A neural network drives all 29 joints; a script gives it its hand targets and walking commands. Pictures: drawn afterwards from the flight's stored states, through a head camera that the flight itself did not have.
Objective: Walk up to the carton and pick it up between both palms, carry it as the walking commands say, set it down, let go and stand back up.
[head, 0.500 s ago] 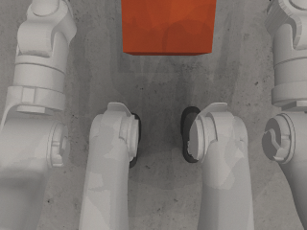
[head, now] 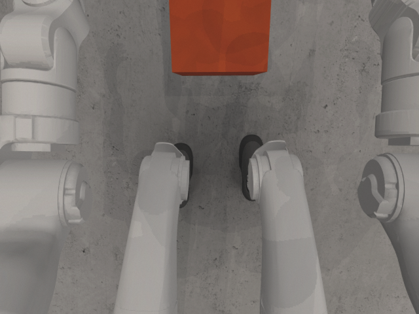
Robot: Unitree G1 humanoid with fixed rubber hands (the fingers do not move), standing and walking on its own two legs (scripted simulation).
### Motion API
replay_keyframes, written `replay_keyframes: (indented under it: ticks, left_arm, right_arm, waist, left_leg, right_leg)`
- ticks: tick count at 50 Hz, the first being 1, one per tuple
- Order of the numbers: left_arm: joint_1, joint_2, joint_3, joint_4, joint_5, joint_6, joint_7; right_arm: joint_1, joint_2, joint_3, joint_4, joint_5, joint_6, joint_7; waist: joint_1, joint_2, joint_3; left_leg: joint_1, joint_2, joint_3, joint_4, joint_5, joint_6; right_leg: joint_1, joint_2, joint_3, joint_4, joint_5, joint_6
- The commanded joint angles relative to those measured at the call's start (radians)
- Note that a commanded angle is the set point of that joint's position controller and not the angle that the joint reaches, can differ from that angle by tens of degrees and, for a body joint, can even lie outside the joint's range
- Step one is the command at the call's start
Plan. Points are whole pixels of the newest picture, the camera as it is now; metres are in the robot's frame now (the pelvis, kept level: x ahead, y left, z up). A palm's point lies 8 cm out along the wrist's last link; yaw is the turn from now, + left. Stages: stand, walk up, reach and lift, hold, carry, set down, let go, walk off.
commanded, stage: set down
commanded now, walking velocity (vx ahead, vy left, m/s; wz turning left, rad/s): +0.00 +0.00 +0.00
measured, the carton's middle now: (218, 11) +0.58 -0.01 -0.44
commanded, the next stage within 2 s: let go in 0.48 s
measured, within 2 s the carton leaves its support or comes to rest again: neither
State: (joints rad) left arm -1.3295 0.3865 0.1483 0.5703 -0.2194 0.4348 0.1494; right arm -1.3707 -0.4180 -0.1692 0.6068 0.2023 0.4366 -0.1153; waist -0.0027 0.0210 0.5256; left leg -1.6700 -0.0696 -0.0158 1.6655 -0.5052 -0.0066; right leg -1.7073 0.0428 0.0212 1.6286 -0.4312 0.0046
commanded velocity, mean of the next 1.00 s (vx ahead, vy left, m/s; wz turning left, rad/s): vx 0.00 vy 0.00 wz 0.00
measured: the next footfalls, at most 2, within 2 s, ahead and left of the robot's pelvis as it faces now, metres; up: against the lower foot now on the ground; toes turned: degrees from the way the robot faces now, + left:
none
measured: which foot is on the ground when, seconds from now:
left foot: down 0.00-1.00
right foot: down 0.00-1.00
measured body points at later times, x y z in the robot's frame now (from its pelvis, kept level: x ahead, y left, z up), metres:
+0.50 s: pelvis +0.01 +0.00 +0.12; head +0.37 -0.01 +0.39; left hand +0.57 +0.18 -0.01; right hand +0.57 -0.20 -0.01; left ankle +0.11 +0.11 -0.50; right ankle +0.14 -0.11 -0.50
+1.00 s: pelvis +0.05 +0.00 +0.18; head +0.33 -0.02 +0.52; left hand +0.41 +0.21 +0.05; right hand +0.40 -0.22 +0.05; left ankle +0.11 +0.11 -0.50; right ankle +0.14 -0.11 -0.50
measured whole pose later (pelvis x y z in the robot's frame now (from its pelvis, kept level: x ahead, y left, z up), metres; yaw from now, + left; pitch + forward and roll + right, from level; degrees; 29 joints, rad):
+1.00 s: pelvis +0.05 +0.00 +0.18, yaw -1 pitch +13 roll +1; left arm -0.43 0.26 0.12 0.27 -0.04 0.29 0.02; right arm -0.46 -0.26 -0.11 0.28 0.05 0.30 -0.02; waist -0.01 0.00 0.48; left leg -0.81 -0.06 -0.02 0.90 -0.33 0.01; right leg -0.85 0.03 0.06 0.90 -0.27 0.00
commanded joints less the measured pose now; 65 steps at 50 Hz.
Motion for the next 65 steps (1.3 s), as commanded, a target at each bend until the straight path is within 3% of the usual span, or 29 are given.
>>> replay_keyframes:
  ticks: [1, 2, 5, 8, 9, 12, 15, 21, 22, 26, 28, 29, 32, 33, 37, 38, 39, 40, 43, 44, 45, 47, 52, 56, 57, 60, 61, 62, 65]
  left_arm:
    - [-0.408, 0.203, 0.049, -0.231, 0.003, -0.047, -0.008]
    - [-0.411, 0.220, 0.067, -0.237, 0.019, -0.053, -0.008]
    - [-0.381, 0.211, 0.069, -0.211, 0.018, -0.052, -0.015]
    - [-0.387, 0.209, 0.067, -0.255, 0.030, -0.066, -0.023]
    - [-0.396, 0.195, 0.060, -0.242, 0.017, -0.066, -0.025]
    - [-0.364, 0.190, 0.073, -0.176, 0.029, -0.070, -0.038]
    - [-0.347, 0.189, 0.071, -0.208, 0.035, -0.086, -0.040]
    - [-0.328, 0.136, 0.095, -0.010, 0.094, -0.142, -0.068]
    - [-0.322, 0.136, 0.083, -0.042, 0.092, -0.155, -0.070]
    - [-0.271, 0.104, 0.102, 0.012, 0.132, -0.197, -0.075]
    - [-0.193, 0.121, 0.101, 0.002, 0.156, -0.206, -0.069]
    - [-0.171, 0.125, 0.104, -0.024, 0.166, -0.207, -0.068]
    - [0.010, 0.140, 0.084, -0.125, 0.162, -0.184, -0.069]
    - [0.078, 0.135, 0.064, -0.207, 0.170, -0.173, -0.068]
    - [0.212, 0.149, 0.066, -0.430, 0.155, -0.136, -0.070]
    - [0.290, 0.142, 0.048, -0.480, 0.155, -0.123, -0.074]
    - [0.326, 0.126, 0.058, -0.488, 0.162, -0.115, -0.075]
    - [0.369, 0.108, 0.043, -0.505, 0.146, -0.114, -0.078]
    - [0.555, 0.087, 0.043, -0.598, 0.163, -0.131, -0.097]
    - [0.530, 0.068, 0.048, -0.549, 0.162, -0.136, -0.097]
    - [0.679, 0.061, 0.043, -0.558, 0.181, -0.150, -0.104]
    - [0.765, 0.039, 0.044, -0.527, 0.194, -0.180, -0.116]
    - [0.949, -0.025, 0.007, -0.425, 0.213, -0.280, -0.141]
    - [1.127, -0.079, -0.016, -0.277, 0.230, -0.350, -0.165]
    - [1.080, -0.073, -0.005, -0.213, 0.231, -0.356, -0.170]
    - [1.155, -0.077, -0.007, -0.208, 0.240, -0.382, -0.189]
    - [1.207, -0.076, -0.015, -0.196, 0.235, -0.382, -0.198]
    - [1.239, -0.076, -0.017, -0.203, 0.245, -0.384, -0.200]
    - [1.307, -0.064, -0.018, -0.239, 0.253, -0.395, -0.200]
  right_arm:
    - [-0.383, -0.194, -0.032, -0.256, 0.001, -0.049, 0.001]
    - [-0.391, -0.197, -0.038, -0.251, -0.001, -0.052, 0.003]
    - [-0.364, -0.187, -0.029, -0.234, -0.010, -0.049, 0.011]
    - [-0.358, -0.188, -0.045, -0.249, -0.007, -0.062, 0.013]
    - [-0.355, -0.202, -0.048, -0.237, -0.018, -0.068, 0.013]
    - [-0.362, -0.175, -0.036, -0.209, -0.022, -0.065, 0.013]
    - [-0.339, -0.176, -0.027, -0.246, -0.026, -0.087, 0.019]
    - [-0.306, -0.118, -0.054, -0.035, -0.088, -0.139, 0.041]
    - [-0.292, -0.109, -0.065, -0.050, -0.099, -0.156, 0.044]
    - [-0.236, -0.078, -0.073, 0.010, -0.141, -0.197, 0.054]
    - [-0.172, -0.075, -0.082, -0.032, -0.163, -0.208, 0.048]
    - [-0.149, -0.071, -0.080, -0.048, -0.163, -0.206, 0.045]
    - [-0.004, -0.075, -0.060, -0.181, -0.189, -0.180, 0.026]
    - [0.091, -0.066, -0.053, -0.221, -0.193, -0.166, 0.026]
    - [0.213, -0.077, -0.019, -0.468, -0.157, -0.129, 0.020]
    - [0.294, -0.076, -0.019, -0.517, -0.150, -0.118, 0.022]
    - [0.321, -0.051, -0.012, -0.517, -0.143, -0.109, 0.031]
    - [0.384, -0.040, -0.013, -0.534, -0.142, -0.112, 0.042]
    - [0.567, -0.030, -0.009, -0.615, -0.135, -0.132, 0.059]
    - [0.521, -0.016, -0.003, -0.583, -0.134, -0.141, 0.072]
    - [0.693, 0.023, 0.006, -0.569, -0.143, -0.147, 0.077]
    - [0.752, 0.031, 0.014, -0.567, -0.149, -0.176, 0.090]
    - [0.973, 0.066, 0.004, -0.482, -0.195, -0.271, 0.114]
    - [1.160, 0.122, 0.017, -0.334, -0.220, -0.338, 0.134]
    - [1.106, 0.129, 0.029, -0.286, -0.210, -0.343, 0.137]
    - [1.169, 0.140, 0.045, -0.272, -0.210, -0.369, 0.155]
    - [1.214, 0.129, 0.059, -0.280, -0.223, -0.372, 0.158]
    - [1.254, 0.132, 0.053, -0.278, -0.225, -0.378, 0.160]
    - [1.346, 0.110, 0.037, -0.310, -0.236, -0.390, 0.161]
  waist:
    - [-0.011, -0.041, -2.274]
    - [0.012, -0.025, -2.285]
    - [0.008, -0.062, -2.300]
    - [0.006, -0.024, -2.319]
    - [-0.020, -0.015, -2.291]
    - [0.006, -0.044, -2.223]
    - [0.000, -0.039, -2.278]
    - [0.015, -0.017, -1.985]
    - [-0.012, -0.029, -2.025]
    - [0.002, -0.021, -2.011]
    - [-0.009, -0.020, -2.088]
    - [0.014, -0.002, -2.094]
    - [0.012, -0.045, -2.230]
    - [0.009, -0.016, -2.297]
    - [0.018, -0.061, -2.245]
    - [0.013, -0.040, -2.275]
    - [0.025, -0.044, -2.188]
    - [-0.003, -0.045, -2.135]
    - [-0.015, -0.038, -2.113]
    - [0.001, -0.023, -1.947]
    - [-0.004, -0.031, -1.968]
    - [0.014, -0.039, -1.810]
    - [-0.002, -0.028, -1.474]
    - [-0.002, -0.015, -1.094]
    - [0.005, -0.027, -0.948]
    - [0.015, -0.004, -0.839]
    - [0.013, -0.035, -0.815]
    - [0.009, -0.002, -0.788]
    - [-0.004, -0.008, -0.737]
  left_leg:
    - [0.719, -0.024, 0.037, -0.247, 0.407, -0.003]
    - [0.728, -0.024, 0.037, -0.263, 0.412, -0.005]
    - [0.767, -0.025, 0.029, -0.328, 0.440, -0.002]
    - [0.845, -0.026, 0.025, -0.378, 0.493, -0.005]
    - [0.836, -0.023, 0.028, -0.389, 0.475, -0.010]
    - [0.822, -0.023, 0.025, -0.473, 0.437, -0.001]
    - [0.937, -0.018, 0.017, -0.513, 0.504, -0.006]
    - [0.868, -0.005, 0.012, -0.634, 0.421, -0.015]
    - [0.915, 0.000, 0.003, -0.646, 0.440, -0.015]
    - [0.941, 0.000, 0.014, -0.678, 0.479, -0.031]
    - [0.985, 0.001, 0.012, -0.673, 0.531, -0.034]
    - [0.972, -0.008, 0.018, -0.673, 0.532, -0.034]
    - [1.011, -0.012, 0.029, -0.679, 0.578, -0.031]
    - [1.089, -0.017, 0.027, -0.685, 0.628, -0.028]
    - [1.177, -0.017, 0.012, -0.687, 0.663, -0.004]
    - [1.205, -0.024, 0.015, -0.690, 0.680, -0.004]
    - [1.201, -0.020, 0.010, -0.705, 0.670, 0.003]
    - [1.206, -0.020, 0.008, -0.723, 0.656, 0.003]
    - [1.304, -0.010, 0.005, -0.748, 0.682, 0.006]
    - [1.224, -0.007, 0.007, -0.775, 0.615, 0.009]
    - [1.301, -0.009, 0.007, -0.815, 0.618, 0.011]
    - [1.279, 0.004, 0.011, -0.846, 0.584, 0.009]
    - [1.309, 0.030, -0.008, -0.963, 0.556, -0.002]
    - [1.274, 0.048, -0.029, -1.063, 0.340, -0.004]
    - [1.212, 0.053, -0.026, -1.073, 0.256, 0.002]
    - [1.237, 0.050, -0.022, -1.116, 0.167, 0.002]
    - [1.265, 0.050, -0.016, -1.133, 0.159, 0.008]
    - [1.282, 0.045, -0.006, -1.147, 0.174, 0.003]
    - [1.353, 0.045, 0.014, -1.202, 0.214, 0.001]
  right_leg:
    - [0.933, 0.042, -0.026, -0.188, 0.393, -0.003]
    - [0.938, 0.036, -0.019, -0.200, 0.389, -0.005]
    - [1.026, 0.038, -0.018, -0.256, 0.438, 0.006]
    - [1.085, 0.034, -0.003, -0.309, 0.493, 0.002]
    - [1.098, 0.037, -0.001, -0.328, 0.492, -0.005]
    - [1.160, 0.029, 0.010, -0.390, 0.486, 0.003]
    - [1.215, 0.030, 0.006, -0.441, 0.547, -0.002]
    - [1.172, 0.011, 0.018, -0.542, 0.483, -0.002]
    - [1.189, 0.012, -0.002, -0.546, 0.500, 0.006]
    - [1.229, 0.008, 0.007, -0.579, 0.541, 0.003]
    - [1.262, 0.016, 0.003, -0.572, 0.595, 0.004]
    - [1.282, 0.010, 0.018, -0.571, 0.598, 0.009]
    - [1.453, 0.014, 0.031, -0.567, 0.708, 0.011]
    - [1.493, 0.015, 0.021, -0.566, 0.740, 0.016]
    - [1.520, 0.020, 0.033, -0.604, 0.756, 0.017]
    - [1.568, 0.016, 0.039, -0.607, 0.782, 0.016]
    - [1.537, 0.017, 0.034, -0.614, 0.746, 0.018]
    - [1.517, 0.015, 0.031, -0.636, 0.714, 0.021]
    - [1.582, 0.011, 0.034, -0.677, 0.715, 0.022]
    - [1.510, 0.005, 0.040, -0.691, 0.641, 0.023]
    - [1.589, 0.008, 0.028, -0.717, 0.651, 0.032]
    - [1.570, 0.001, 0.032, -0.760, 0.596, 0.029]
    - [1.511, 0.005, 0.027, -0.864, 0.511, 0.016]
    - [1.398, -0.010, 0.018, -0.974, 0.303, 0.005]
    - [1.330, -0.020, 0.015, -0.992, 0.223, 0.004]
    - [1.398, -0.031, -0.004, -1.056, 0.103, -0.003]
    - [1.426, -0.032, -0.008, -1.072, 0.090, -0.001]
    - [1.447, -0.038, -0.002, -1.087, 0.120, -0.002]
    - [1.517, -0.032, -0.004, -1.119, 0.199, 0.002]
